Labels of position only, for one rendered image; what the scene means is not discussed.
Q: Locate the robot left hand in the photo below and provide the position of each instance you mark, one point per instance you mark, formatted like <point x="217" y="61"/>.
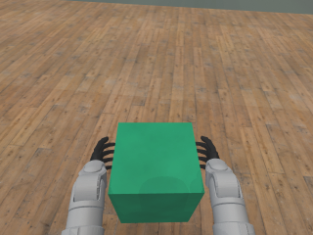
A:
<point x="99" y="153"/>

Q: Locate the carton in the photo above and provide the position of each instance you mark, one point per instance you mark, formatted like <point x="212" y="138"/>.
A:
<point x="156" y="172"/>

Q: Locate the left robot forearm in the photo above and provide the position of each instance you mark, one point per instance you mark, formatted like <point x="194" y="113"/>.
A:
<point x="87" y="201"/>

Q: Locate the right robot forearm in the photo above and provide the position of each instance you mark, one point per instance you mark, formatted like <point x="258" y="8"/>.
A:
<point x="227" y="200"/>

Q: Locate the robot right hand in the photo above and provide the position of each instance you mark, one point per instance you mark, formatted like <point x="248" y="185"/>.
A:
<point x="210" y="151"/>

